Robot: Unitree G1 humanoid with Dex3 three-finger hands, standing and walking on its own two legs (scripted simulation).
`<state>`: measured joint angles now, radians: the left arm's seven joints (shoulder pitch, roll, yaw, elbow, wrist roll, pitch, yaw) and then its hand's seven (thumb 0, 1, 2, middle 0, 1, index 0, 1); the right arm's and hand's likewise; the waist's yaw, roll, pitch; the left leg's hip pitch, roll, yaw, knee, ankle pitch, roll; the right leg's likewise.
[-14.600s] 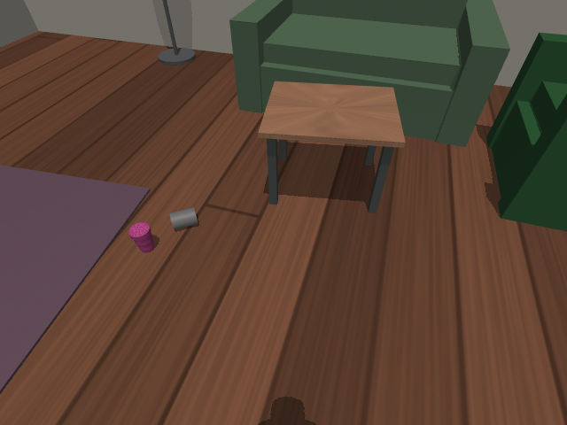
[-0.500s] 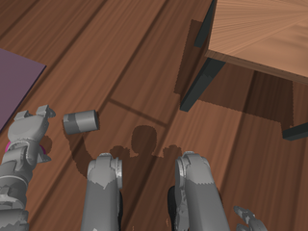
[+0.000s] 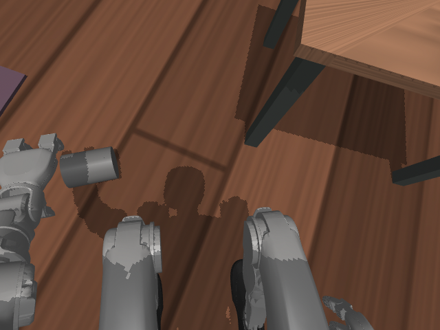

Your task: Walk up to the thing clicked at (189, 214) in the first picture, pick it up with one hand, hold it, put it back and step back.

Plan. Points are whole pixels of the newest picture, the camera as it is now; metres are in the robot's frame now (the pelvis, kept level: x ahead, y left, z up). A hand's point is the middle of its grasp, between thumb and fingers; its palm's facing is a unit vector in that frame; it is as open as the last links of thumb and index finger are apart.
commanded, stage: rise first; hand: left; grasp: from above
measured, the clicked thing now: (91, 166) +0.48 +0.29 -0.32
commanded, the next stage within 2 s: none
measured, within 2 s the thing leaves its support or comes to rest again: neither
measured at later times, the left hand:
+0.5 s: hand (54, 178) +0.42 +0.32 -0.19, palm faces -0.44 -0.12 -0.89, open 13.9 cm
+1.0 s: hand (59, 174) +0.43 +0.32 -0.21, palm faces -0.43 -0.12 -0.89, open 13.8 cm
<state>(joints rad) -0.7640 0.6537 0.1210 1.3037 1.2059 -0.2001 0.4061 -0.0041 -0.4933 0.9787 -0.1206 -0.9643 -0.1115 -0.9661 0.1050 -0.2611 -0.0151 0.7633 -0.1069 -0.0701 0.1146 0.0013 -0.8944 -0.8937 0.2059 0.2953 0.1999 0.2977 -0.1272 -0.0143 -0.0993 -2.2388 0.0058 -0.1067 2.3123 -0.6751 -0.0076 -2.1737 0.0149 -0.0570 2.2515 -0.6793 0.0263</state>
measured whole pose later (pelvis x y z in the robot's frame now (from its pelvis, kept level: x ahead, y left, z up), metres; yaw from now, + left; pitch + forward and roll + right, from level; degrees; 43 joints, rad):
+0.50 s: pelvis +0.01 +0.00 -0.02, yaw -1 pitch +35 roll -7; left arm -0.81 0.69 0.16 1.36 1.21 -0.20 0.43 0.00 -0.49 0.96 -0.10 -1.02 -0.11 -1.01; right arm 0.12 -0.26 0.00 0.78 -0.13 -0.06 0.14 0.00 -0.90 -0.89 0.21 0.30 0.20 0.30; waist -0.16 -0.02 -0.07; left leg -2.29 0.01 -0.12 2.38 -0.71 -0.01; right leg -2.22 0.02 -0.07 2.31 -0.70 0.03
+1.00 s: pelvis +0.01 +0.00 -0.03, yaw -2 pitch +34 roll -7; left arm -0.87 0.73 0.18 1.45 1.22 -0.20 0.46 0.00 -0.47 0.95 -0.15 -0.97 -0.14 -0.97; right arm 0.11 -0.27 0.04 0.78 -0.15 -0.08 0.15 0.00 -0.90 -0.89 0.20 0.30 0.20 0.30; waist -0.18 -0.02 -0.05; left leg -2.32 0.01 -0.14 2.43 -0.70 -0.02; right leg -2.26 0.03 -0.08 2.35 -0.69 0.02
